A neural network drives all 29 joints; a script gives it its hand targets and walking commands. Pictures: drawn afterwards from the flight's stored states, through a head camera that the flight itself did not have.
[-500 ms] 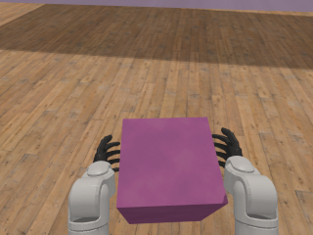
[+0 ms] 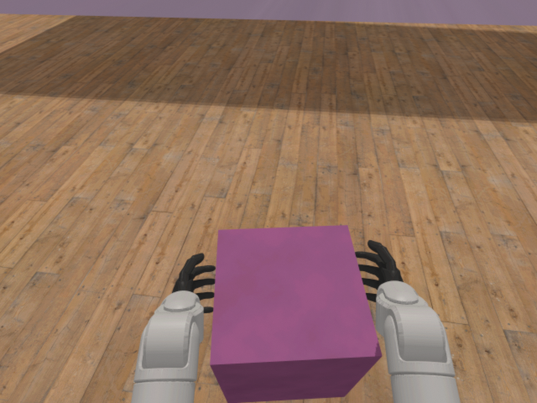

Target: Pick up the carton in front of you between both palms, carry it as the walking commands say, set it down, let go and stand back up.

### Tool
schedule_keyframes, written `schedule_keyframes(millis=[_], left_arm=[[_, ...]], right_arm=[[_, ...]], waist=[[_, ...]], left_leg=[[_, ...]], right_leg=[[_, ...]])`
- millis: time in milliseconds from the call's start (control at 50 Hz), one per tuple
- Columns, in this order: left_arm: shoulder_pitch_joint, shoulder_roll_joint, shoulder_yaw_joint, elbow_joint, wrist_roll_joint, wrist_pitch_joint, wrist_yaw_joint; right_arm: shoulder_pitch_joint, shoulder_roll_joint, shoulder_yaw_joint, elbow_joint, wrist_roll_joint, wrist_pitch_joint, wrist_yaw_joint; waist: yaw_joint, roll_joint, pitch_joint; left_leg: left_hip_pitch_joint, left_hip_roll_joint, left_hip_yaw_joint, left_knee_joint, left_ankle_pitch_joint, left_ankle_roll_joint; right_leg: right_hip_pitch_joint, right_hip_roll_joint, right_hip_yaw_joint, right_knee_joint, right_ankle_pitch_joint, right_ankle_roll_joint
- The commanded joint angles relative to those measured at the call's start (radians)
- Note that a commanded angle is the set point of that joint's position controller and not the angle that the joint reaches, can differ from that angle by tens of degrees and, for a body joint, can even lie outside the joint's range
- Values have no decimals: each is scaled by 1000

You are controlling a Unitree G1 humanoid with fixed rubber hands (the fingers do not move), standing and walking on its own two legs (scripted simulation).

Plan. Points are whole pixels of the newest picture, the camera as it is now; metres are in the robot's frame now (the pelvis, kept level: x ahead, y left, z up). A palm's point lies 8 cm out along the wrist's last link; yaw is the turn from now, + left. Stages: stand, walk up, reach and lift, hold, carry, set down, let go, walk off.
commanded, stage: carry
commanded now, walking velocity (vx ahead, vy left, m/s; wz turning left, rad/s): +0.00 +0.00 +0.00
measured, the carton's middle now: (285, 318) +0.29 +0.00 -0.05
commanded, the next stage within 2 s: hold in 1.30 s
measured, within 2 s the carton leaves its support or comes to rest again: neither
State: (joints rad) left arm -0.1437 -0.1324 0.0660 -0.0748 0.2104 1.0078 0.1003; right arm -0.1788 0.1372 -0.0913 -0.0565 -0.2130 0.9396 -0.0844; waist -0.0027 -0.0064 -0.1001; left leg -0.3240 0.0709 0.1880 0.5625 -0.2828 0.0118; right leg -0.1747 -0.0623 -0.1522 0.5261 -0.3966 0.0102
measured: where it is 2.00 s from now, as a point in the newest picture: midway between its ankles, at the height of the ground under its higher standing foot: outside the picture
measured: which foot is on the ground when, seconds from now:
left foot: down 0.00-1.00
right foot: down 0.00-1.00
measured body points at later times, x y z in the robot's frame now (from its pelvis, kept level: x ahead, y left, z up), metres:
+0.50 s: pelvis -0.04 +0.00 +0.00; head -0.05 +0.00 +0.45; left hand +0.26 +0.15 +0.03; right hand +0.27 -0.15 +0.04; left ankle +0.00 +0.11 -0.73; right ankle -0.08 -0.11 -0.73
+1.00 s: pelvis -0.05 -0.01 +0.00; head -0.07 -0.01 +0.45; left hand +0.24 +0.14 +0.03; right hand +0.25 -0.16 +0.04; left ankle +0.01 +0.11 -0.73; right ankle -0.08 -0.11 -0.73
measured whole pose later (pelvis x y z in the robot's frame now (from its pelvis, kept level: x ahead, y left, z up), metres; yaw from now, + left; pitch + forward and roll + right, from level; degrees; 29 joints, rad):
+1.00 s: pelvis -0.05 -0.01 +0.00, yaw +0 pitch +2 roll +0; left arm -0.19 -0.14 0.14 0.16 0.24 0.76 0.05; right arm -0.21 0.14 -0.17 0.17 -0.24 0.71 -0.04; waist 0.00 0.00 -0.09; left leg -0.36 0.09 0.18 0.51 -0.18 0.01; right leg -0.23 -0.04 -0.17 0.53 -0.33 -0.02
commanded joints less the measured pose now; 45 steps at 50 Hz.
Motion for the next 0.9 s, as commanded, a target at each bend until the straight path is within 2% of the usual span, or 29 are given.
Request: schedule_keyframes(millis=[0, 160, 260, 380, 480, 620, 880], left_arm=[[-477, -919, -559, -93, -328, -140, -283], [-552, -851, -447, 95, -240, -321, -299], [-605, -877, -447, 152, -231, -395, -311], [-581, -921, -511, 102, -266, -359, -310], [-537, -891, -485, 107, -250, -321, -305], [-571, -897, -489, 95, -257, -324, -304], [-559, -903, -490, 99, -257, -321, -306]], right_arm=[[-296, 982, 548, 45, 295, -61, 276], [-379, 905, 434, 234, 200, -239, 296], [-425, 927, 437, 285, 189, -312, 307], [-395, 968, 500, 228, 223, -276, 305], [-361, 936, 471, 230, 207, -239, 298], [-398, 947, 479, 218, 220, -242, 299], [-388, 948, 481, 216, 221, -240, 300]], waist=[[2, 3, -248], [3, 4, -208], [3, 6, -222], [3, 8, -246], [4, 7, -227], [3, 8, -209], [3, 8, -226]], left_leg=[[173, 106, -101, -32, 480, 9], [156, 106, -110, -76, 352, 10], [162, 105, -111, -88, 320, 10], [168, 107, -111, -85, 332, 8], [150, 109, -112, -89, 319, 6], [133, 106, -116, -103, 274, 3], [133, 108, -114, -98, 280, -1]], right_leg=[[35, -108, 72, -46, 511, -11], [-5, -105, 79, -91, 347, -21], [-12, -103, 82, -99, 304, -26], [-12, -101, 82, -88, 311, -27], [-27, -101, 83, -92, 301, -26], [-47, -102, 90, -105, 253, -31], [-51, -100, 92, -99, 266, -36]])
